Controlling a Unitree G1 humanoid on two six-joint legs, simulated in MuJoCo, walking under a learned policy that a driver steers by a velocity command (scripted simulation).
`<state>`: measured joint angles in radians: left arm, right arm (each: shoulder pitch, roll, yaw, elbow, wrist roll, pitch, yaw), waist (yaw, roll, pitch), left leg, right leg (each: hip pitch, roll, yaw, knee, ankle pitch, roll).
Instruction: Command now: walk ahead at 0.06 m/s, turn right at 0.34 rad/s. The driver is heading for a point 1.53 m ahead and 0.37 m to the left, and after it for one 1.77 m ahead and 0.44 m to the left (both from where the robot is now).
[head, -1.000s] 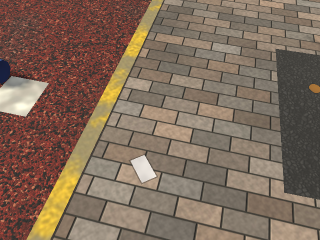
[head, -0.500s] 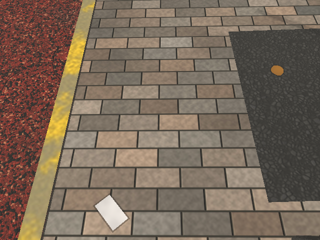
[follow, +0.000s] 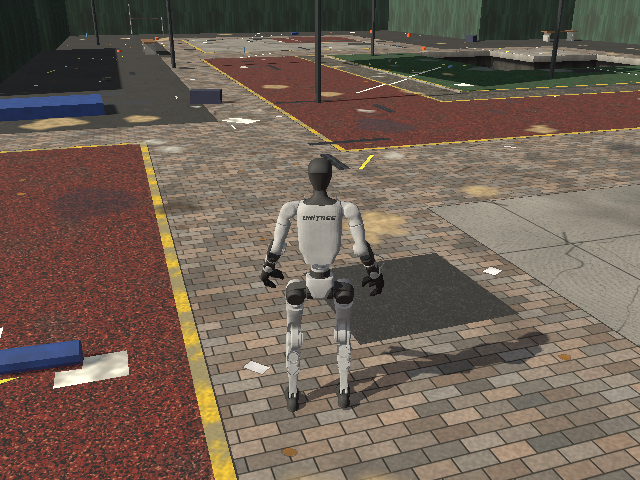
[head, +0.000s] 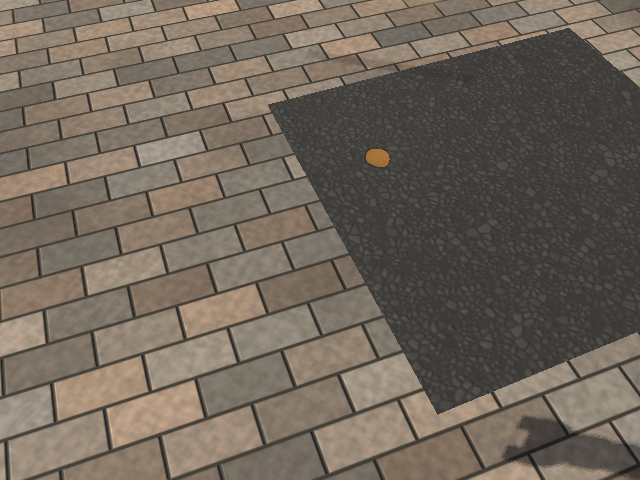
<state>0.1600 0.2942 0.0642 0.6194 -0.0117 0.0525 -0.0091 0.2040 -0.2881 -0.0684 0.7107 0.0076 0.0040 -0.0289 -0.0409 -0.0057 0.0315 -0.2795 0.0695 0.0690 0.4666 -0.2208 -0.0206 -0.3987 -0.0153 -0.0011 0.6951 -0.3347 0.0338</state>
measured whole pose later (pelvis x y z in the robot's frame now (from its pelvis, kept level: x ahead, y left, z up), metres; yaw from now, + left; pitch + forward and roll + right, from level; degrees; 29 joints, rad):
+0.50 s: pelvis +0.03 -0.02 +0.00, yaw -3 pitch -1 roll +0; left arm 0.16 0.23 0.03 0.75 0.02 0.01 0.00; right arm 0.19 -0.25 -0.04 0.81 -0.01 0.00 -0.02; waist -0.01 -0.01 0.02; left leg -0.22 0.04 -0.01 0.51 -0.29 -0.04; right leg -0.22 0.04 0.02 0.51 -0.27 -0.03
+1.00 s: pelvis +0.03 +0.00 +0.00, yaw -3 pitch -2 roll +0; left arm 0.21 0.22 0.05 0.95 0.00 0.01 0.04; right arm 0.20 -0.23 -0.04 0.98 0.00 0.00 -0.04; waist 0.00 0.00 0.03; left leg -0.19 0.01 -0.01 0.54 -0.33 -0.01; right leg -0.20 0.02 0.02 0.54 -0.32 -0.02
